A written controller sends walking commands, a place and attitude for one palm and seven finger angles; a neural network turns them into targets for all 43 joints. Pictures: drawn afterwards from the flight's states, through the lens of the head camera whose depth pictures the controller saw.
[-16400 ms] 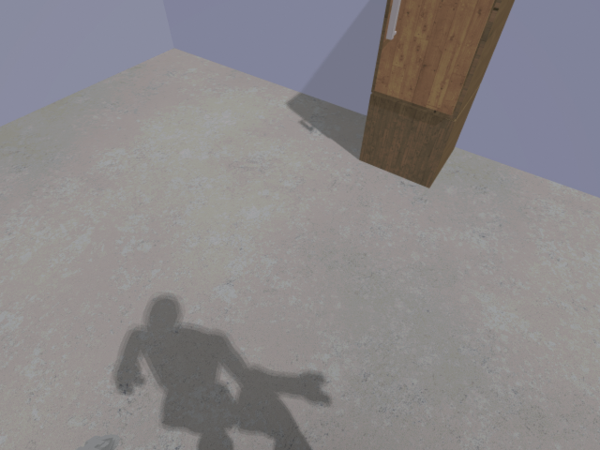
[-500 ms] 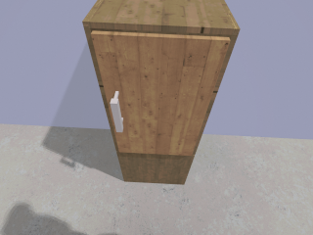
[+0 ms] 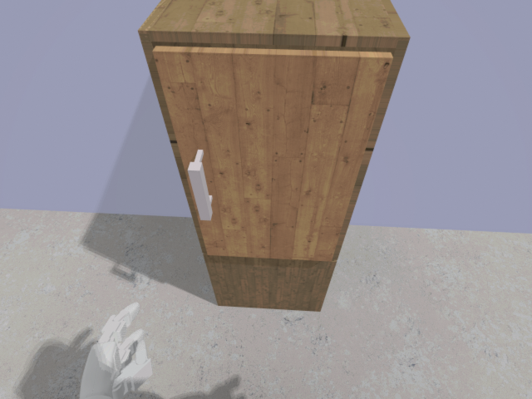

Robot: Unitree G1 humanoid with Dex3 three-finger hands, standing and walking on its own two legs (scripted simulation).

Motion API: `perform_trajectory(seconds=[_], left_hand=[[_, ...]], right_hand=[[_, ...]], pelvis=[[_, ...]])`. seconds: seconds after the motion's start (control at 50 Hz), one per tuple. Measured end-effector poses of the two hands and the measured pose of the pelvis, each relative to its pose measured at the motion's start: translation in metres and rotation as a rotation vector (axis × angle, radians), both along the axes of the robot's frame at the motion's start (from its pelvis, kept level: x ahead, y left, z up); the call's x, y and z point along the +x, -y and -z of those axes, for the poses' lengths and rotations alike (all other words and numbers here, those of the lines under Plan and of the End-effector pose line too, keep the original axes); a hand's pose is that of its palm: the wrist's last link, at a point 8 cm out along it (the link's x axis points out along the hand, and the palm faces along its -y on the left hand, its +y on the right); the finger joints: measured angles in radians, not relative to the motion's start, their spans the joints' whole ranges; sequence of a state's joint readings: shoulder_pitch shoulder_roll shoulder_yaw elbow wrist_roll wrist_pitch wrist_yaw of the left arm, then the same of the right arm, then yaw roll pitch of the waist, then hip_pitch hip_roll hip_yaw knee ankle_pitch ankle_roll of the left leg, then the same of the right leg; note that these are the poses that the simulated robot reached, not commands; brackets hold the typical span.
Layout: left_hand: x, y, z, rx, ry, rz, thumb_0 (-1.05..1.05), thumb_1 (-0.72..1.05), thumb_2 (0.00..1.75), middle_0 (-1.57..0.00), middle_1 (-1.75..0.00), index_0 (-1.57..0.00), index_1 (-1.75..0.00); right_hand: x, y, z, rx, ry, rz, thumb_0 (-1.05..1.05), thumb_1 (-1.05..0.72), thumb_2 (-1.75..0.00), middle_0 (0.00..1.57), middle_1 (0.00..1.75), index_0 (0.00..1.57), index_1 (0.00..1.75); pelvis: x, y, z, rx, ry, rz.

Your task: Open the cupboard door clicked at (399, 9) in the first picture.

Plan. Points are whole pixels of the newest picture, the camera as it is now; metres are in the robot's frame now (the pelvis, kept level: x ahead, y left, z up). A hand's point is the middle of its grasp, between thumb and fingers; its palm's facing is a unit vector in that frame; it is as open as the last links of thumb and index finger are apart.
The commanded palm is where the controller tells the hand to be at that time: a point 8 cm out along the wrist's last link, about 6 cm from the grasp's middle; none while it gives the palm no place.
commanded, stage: raise the hand with hooked fingers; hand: left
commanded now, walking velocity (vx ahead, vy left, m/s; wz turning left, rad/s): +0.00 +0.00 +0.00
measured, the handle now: (203, 186) +0.52 +0.15 -0.01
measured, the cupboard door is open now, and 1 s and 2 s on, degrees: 0 0 0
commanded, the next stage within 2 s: move the hooked fingers beside the handle in 1.94 s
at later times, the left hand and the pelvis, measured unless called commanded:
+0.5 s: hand (140, 363) +0.18 +0.20 -0.04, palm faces -0.05 -1.00 -0.05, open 10.0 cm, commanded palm +0.16 +0.26 -0.03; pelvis -0.05 -0.02 -0.08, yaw +0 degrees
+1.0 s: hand (111, 333) +0.22 +0.24 -0.02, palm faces -0.02 -1.00 -0.05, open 13.0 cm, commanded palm +0.20 +0.30 -0.01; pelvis -0.04 +0.01 -0.06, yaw -1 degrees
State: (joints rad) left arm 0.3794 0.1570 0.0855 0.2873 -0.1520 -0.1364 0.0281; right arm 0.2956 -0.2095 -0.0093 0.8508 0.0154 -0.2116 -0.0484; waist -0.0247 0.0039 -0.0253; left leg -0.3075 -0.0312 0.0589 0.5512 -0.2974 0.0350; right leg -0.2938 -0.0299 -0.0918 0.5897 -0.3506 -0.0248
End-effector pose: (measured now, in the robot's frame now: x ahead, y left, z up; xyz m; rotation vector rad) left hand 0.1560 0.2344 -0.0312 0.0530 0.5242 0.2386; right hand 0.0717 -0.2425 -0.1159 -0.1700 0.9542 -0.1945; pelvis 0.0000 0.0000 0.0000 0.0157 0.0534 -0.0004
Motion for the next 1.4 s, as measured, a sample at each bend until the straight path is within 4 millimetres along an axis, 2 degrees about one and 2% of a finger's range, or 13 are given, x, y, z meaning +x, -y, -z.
perform_trajectory(seconds=[0.04,0.1,0.18,0.24,0.28,0.36,0.5,0.6,0.7,0.88,1.14,1.26,1.4], left_hand=[[0.024,-0.001,-0.019,-0.006,0.214,0.042,0.02,0.84,0.87,-0.20,-0.35,-0.20,-0.34],[0.034,0.003,-0.027,-0.017,0.455,0.163,0.01,0.79,0.84,-0.20,-0.38,-0.20,-0.38],[0.014,0.006,0.000,-0.039,0.523,0.299,0.01,0.70,0.81,-0.21,-0.43,-0.21,-0.43],[-0.008,0.000,0.027,-0.084,0.451,0.258,0.01,0.63,0.78,-0.22,-0.48,-0.22,-0.47],[-0.019,-0.006,0.034,-0.082,0.424,0.211,0.01,0.59,0.76,-0.22,-0.51,-0.22,-0.50],[-0.023,-0.011,0.022,-0.027,0.465,0.195,0.02,0.49,0.72,-0.23,-0.57,-0.23,-0.56],[0.010,-0.016,0.005,-0.026,0.471,0.294,0.02,0.33,0.65,-0.24,-0.67,-0.24,-0.66],[0.022,-0.024,-0.003,-0.033,0.419,0.285,0.01,0.22,0.60,-0.25,-0.75,-0.25,-0.74],[0.024,-0.033,-0.008,-0.012,0.438,0.264,0.01,0.10,0.55,-0.26,-0.82,-0.25,-0.81],[0.034,-0.050,-0.009,-0.016,0.457,0.272,0.01,-0.11,0.46,-0.27,-0.95,-0.27,-0.95],[0.054,-0.078,-0.026,-0.012,0.467,0.262,0.00,-0.40,0.34,-0.29,-1.14,-0.29,-1.14],[0.064,-0.090,-0.034,-0.005,0.467,0.261,0.00,-0.47,0.31,-0.30,-1.18,-0.30,-1.18],[0.078,-0.102,-0.042,-0.006,0.472,0.263,-0.01,-0.49,0.30,-0.30,-1.20,-0.30,-1.19]], right_hand=[[0.021,0.009,-0.004,-0.018,0.100,-0.024,0.01,-0.91,-0.90,0.20,0.29,0.20,0.30],[0.054,0.023,-0.009,-0.049,0.246,-0.067,0.01,-0.90,-0.90,0.20,0.29,0.20,0.30],[0.089,0.036,-0.010,-0.092,0.400,-0.118,0.01,-0.90,-0.90,0.20,0.29,0.20,0.30],[0.105,0.037,-0.008,-0.113,0.459,-0.142,0.01,-0.90,-0.90,0.20,0.29,0.20,0.30],[0.110,0.032,-0.005,-0.117,0.468,-0.161,0.01,-0.90,-0.90,0.20,0.29,0.20,0.30],[0.104,0.016,0.010,-0.097,0.419,-0.192,0.01,-0.90,-0.90,0.20,0.29,0.20,0.30],[0.060,-0.009,0.040,-0.009,0.269,-0.151,0.01,-0.90,-0.90,0.20,0.29,0.20,0.30],[0.026,-0.010,0.042,0.011,0.201,-0.083,0.01,-0.90,-0.90,0.21,0.30,0.21,0.30],[0.009,0.001,0.038,-0.029,0.167,-0.060,0.01,-0.90,-0.90,0.21,0.30,0.21,0.30],[0.021,0.013,0.019,-0.114,0.191,-0.074,0.01,-0.90,-0.90,0.20,0.30,0.20,0.30],[0.057,-0.017,0.000,-0.081,0.267,-0.148,0.01,-0.90,-0.90,0.20,0.30,0.20,0.30],[0.056,-0.026,0.002,-0.063,0.244,-0.158,0.01,-0.90,-0.90,0.21,0.30,0.21,0.30],[0.042,-0.021,0.006,-0.071,0.194,-0.138,0.01,-0.90,-0.90,0.21,0.30,0.21,0.30]], pelvis=[[-0.008,0.003,0.010,0.000,-0.047,0.004],[-0.020,0.009,0.031,0.005,-0.118,0.020],[-0.033,0.015,0.063,0.007,-0.170,0.026],[-0.038,0.018,0.079,0.000,-0.186,0.017],[-0.040,0.019,0.085,-0.014,-0.189,0.009],[-0.043,0.021,0.089,-0.040,-0.190,-0.006],[-0.049,0.018,0.083,-0.058,-0.195,-0.009],[-0.047,0.011,0.073,-0.049,-0.194,0.005],[-0.045,0.004,0.068,-0.044,-0.196,0.011],[-0.041,-0.005,0.064,-0.052,-0.186,0.008],[-0.033,-0.014,0.055,-0.065,-0.170,0.001],[-0.032,-0.017,0.052,-0.066,-0.167,0.001],[-0.031,-0.018,0.049,-0.065,-0.164,0.003]])
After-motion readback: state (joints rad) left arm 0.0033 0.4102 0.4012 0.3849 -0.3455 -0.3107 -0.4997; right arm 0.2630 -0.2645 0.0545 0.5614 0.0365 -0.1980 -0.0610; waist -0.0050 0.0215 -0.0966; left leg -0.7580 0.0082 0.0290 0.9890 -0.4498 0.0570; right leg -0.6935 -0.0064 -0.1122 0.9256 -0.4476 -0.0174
